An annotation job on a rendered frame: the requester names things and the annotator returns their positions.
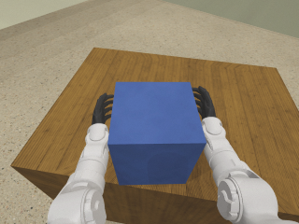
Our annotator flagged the left robot hand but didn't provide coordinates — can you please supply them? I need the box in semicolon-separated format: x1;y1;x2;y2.
92;93;114;125

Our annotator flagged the robot right forearm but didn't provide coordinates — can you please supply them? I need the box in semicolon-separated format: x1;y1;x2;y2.
201;117;278;206

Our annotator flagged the robot left upper arm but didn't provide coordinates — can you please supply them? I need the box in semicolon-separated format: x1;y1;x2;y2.
48;188;107;224

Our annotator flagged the robot right upper arm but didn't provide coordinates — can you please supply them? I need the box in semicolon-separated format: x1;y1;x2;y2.
217;176;299;224

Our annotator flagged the carton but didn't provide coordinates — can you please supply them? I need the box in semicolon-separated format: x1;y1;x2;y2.
107;81;206;186

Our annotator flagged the robot left forearm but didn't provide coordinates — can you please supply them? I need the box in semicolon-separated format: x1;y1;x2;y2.
48;123;109;224

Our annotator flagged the pedestal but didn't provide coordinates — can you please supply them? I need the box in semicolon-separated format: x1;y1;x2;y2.
10;47;299;224

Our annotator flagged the right robot hand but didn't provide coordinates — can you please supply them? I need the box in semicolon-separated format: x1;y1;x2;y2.
192;86;216;119

